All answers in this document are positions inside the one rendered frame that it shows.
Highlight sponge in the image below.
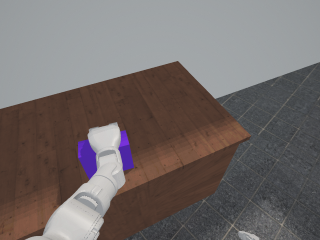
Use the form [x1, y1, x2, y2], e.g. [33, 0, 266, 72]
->
[78, 130, 134, 180]

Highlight robot left upper arm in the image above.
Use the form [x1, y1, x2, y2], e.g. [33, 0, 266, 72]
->
[25, 198, 104, 240]

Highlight table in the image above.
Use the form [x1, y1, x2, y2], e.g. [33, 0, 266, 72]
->
[0, 61, 251, 240]

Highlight left robot forearm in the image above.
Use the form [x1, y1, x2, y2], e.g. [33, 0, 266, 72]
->
[43, 147, 126, 235]

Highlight robot left hand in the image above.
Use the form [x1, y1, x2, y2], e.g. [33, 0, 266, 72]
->
[87, 122, 121, 154]

